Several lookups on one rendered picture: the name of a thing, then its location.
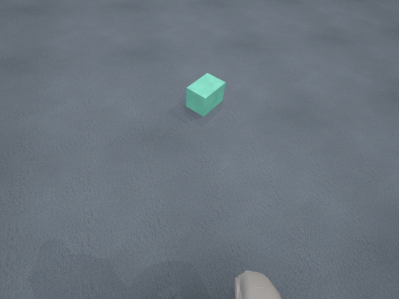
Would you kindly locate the robot right thigh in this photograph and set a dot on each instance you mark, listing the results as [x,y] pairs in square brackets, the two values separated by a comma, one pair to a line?
[254,285]

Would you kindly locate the carton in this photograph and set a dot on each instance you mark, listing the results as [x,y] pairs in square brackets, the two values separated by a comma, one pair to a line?
[205,94]

